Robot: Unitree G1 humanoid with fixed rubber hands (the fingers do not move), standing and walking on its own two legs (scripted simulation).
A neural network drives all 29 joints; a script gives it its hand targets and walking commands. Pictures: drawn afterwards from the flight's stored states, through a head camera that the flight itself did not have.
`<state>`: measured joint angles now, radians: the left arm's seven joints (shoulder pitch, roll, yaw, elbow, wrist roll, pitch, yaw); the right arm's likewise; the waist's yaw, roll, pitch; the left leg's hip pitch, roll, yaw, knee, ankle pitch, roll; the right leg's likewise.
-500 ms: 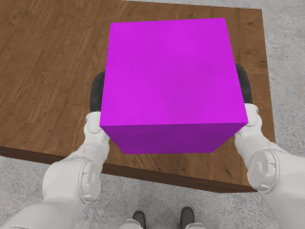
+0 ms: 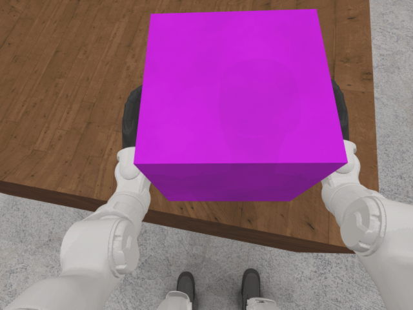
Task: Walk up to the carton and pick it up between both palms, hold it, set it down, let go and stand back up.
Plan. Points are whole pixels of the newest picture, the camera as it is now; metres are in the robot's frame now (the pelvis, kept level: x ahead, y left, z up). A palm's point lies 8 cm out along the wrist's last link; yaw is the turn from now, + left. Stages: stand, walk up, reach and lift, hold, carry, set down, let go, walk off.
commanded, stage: reach and lift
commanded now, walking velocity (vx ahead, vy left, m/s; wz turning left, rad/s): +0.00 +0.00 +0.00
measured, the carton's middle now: (230, 121) +0.47 +0.00 -0.02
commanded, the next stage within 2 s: none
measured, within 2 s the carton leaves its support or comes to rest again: leaves its support in 0.74 s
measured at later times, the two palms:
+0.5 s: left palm (134, 148) +0.40 +0.17 -0.01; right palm (341, 141) +0.42 -0.19 +0.01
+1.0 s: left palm (120, 148) +0.38 +0.18 +0.05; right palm (355, 151) +0.38 -0.19 +0.06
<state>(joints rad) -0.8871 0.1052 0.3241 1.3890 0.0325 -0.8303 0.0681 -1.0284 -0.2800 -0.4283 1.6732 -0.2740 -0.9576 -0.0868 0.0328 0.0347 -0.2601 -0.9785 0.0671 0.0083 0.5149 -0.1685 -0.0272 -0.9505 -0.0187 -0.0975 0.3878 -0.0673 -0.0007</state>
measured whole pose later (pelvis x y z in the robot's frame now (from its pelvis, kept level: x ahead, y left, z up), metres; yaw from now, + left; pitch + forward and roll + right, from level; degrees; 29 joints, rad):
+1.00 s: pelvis -0.02 +0.01 +0.00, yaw +1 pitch +24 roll -2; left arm -0.75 0.13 -0.02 1.33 -0.27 -0.54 0.11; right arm -0.75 -0.21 -0.07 1.23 0.01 -0.43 -0.09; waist -0.03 0.07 -0.32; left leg -0.81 0.04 0.01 0.60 -0.21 0.00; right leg -0.78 -0.05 -0.09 0.49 -0.11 0.02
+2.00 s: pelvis +0.01 +0.01 +0.03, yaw +3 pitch -3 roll -1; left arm -0.45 0.04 0.28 0.17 0.16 0.50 -0.04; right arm -0.56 -0.14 -0.07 0.50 0.18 0.30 -0.11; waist -0.08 -0.04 -0.05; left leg -0.07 0.03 0.00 0.31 -0.19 -0.02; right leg -0.06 -0.04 -0.11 0.24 -0.12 0.02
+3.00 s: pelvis +0.00 +0.00 +0.03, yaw +3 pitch -5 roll -1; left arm -0.53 0.05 0.31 0.10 0.21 0.66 -0.07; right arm -0.64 -0.13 -0.10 0.50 0.18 0.39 -0.11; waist -0.07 -0.05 -0.03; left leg -0.06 0.03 0.00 0.32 -0.17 -0.02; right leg -0.05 -0.04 -0.10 0.26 -0.11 0.02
